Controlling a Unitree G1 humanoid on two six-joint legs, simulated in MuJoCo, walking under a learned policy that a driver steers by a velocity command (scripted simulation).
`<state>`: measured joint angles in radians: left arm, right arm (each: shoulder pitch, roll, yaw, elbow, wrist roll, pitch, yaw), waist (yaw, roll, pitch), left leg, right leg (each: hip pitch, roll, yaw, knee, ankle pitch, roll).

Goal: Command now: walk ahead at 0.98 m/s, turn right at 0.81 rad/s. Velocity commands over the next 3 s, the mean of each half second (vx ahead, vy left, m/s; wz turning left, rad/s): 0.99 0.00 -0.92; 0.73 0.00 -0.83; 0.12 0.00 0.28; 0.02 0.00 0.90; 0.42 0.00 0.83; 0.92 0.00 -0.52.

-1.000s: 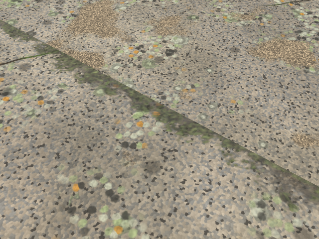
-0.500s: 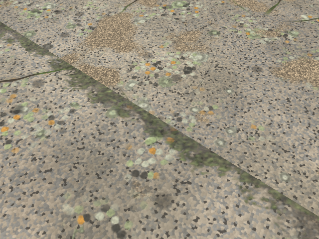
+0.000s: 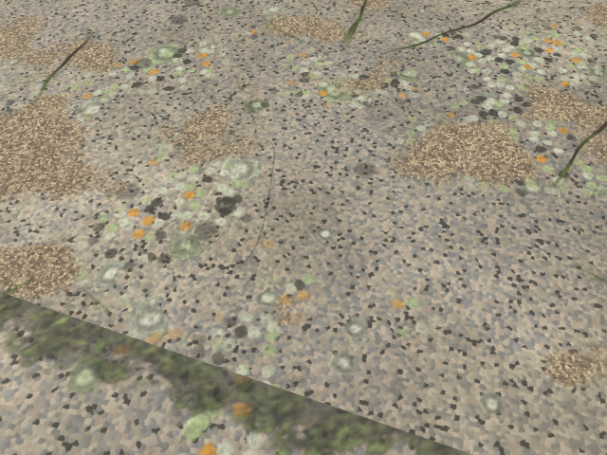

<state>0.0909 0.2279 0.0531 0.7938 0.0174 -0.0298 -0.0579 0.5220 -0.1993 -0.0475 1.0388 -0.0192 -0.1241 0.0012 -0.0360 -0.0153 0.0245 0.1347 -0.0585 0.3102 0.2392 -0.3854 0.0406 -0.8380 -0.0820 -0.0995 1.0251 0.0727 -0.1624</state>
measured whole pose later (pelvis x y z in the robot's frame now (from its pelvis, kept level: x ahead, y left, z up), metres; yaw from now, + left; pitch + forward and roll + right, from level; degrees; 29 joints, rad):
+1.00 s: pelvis +0.86 -0.10 -0.17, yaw -51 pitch +1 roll +2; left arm -0.05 0.23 0.03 0.59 -0.02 -0.05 -0.04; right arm 0.50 -0.22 -0.02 0.97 0.02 -0.10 -0.06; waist -0.11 -0.05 0.06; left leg -0.06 -0.05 0.17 0.47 -0.42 0.04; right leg -0.72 0.03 0.01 0.79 0.01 -0.04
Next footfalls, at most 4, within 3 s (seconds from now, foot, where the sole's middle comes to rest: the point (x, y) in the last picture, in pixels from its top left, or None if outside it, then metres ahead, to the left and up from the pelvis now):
0.14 right None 0.31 -0.02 -0.76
0.68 left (307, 338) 0.88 0.00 -0.94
1.06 right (415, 306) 0.97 -0.31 -0.94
1.54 left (333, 265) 1.13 -0.09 -0.94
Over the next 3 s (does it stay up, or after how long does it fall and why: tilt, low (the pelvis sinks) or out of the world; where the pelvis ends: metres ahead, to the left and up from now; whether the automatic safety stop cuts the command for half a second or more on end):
stays up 1.53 -0.04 -0.20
